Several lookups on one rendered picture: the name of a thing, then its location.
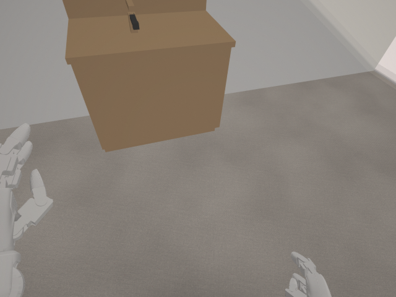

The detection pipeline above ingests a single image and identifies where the left robot hand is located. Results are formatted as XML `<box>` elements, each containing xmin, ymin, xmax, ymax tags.
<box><xmin>0</xmin><ymin>123</ymin><xmax>53</xmax><ymax>252</ymax></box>

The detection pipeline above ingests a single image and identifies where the counter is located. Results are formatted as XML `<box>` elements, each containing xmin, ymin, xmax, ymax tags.
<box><xmin>62</xmin><ymin>0</ymin><xmax>236</xmax><ymax>152</ymax></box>

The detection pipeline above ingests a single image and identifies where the right robot hand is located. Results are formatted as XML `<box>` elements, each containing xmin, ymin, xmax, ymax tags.
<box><xmin>285</xmin><ymin>252</ymin><xmax>332</xmax><ymax>297</ymax></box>

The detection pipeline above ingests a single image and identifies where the left robot forearm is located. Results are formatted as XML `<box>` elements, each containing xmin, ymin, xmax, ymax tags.
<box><xmin>0</xmin><ymin>251</ymin><xmax>25</xmax><ymax>297</ymax></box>

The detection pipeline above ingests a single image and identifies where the tap lever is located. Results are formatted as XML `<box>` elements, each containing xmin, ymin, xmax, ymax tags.
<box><xmin>129</xmin><ymin>13</ymin><xmax>140</xmax><ymax>30</ymax></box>

